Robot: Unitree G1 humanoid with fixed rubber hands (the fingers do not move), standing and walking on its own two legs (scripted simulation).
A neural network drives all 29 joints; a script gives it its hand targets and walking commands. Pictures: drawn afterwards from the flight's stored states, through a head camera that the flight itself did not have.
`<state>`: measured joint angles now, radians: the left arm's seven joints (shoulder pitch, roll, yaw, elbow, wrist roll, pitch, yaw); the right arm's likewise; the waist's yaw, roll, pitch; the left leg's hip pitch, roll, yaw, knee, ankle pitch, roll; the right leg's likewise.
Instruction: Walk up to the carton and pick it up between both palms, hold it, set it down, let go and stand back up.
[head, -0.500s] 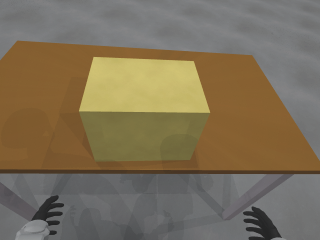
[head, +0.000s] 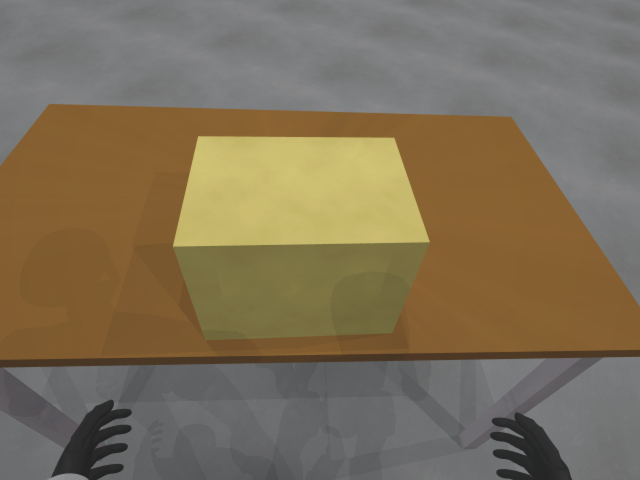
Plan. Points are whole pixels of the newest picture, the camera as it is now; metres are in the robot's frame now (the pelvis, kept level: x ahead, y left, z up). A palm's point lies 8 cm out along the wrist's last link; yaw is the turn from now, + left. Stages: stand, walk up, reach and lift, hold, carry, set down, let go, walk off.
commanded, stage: reach and lift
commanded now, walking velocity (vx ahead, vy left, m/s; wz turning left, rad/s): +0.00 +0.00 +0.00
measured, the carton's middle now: (299, 239) +0.43 +0.02 +0.05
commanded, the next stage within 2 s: none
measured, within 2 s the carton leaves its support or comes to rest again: neither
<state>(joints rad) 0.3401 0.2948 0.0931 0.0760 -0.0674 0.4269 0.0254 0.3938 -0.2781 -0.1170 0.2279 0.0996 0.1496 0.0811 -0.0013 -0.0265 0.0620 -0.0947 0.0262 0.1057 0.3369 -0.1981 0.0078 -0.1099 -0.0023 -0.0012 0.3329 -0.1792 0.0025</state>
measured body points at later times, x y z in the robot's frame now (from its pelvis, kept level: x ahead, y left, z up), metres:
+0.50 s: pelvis +0.00 +0.00 +0.00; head -0.01 +0.01 +0.45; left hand +0.16 +0.27 +0.01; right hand +0.17 -0.25 +0.02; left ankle -0.01 +0.11 -0.75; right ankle +0.00 -0.12 -0.75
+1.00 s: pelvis +0.00 -0.01 +0.00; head -0.01 +0.00 +0.45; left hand +0.19 +0.25 +0.06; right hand +0.20 -0.24 +0.06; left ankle -0.01 +0.11 -0.75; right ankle +0.00 -0.12 -0.75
